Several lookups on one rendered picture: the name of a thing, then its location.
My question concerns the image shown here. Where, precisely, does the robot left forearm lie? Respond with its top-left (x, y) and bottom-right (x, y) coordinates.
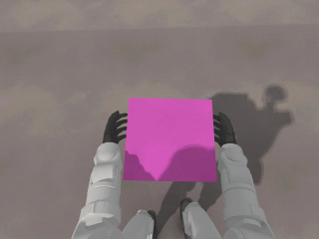
top-left (71, 142), bottom-right (123, 239)

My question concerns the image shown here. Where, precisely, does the robot right forearm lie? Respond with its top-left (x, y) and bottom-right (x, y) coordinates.
top-left (217, 143), bottom-right (276, 239)

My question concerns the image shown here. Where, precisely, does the robot left thigh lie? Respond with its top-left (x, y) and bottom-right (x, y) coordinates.
top-left (122, 214), bottom-right (155, 239)

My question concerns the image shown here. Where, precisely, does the robot right upper arm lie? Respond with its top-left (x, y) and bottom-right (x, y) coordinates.
top-left (222, 227), bottom-right (274, 239)

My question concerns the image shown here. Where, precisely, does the robot left shin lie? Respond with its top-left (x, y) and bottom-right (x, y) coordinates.
top-left (137, 210), bottom-right (151, 218)

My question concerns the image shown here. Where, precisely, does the robot right hand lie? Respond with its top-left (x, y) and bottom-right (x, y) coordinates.
top-left (212, 112), bottom-right (236, 147)

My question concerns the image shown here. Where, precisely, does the robot left upper arm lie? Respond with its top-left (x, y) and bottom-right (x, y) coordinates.
top-left (72, 225), bottom-right (125, 239)

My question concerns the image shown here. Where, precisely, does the robot left hand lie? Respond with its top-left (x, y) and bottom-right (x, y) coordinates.
top-left (103, 111), bottom-right (128, 144)

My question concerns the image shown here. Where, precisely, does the carton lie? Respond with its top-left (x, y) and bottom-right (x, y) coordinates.
top-left (123, 98), bottom-right (217, 182)

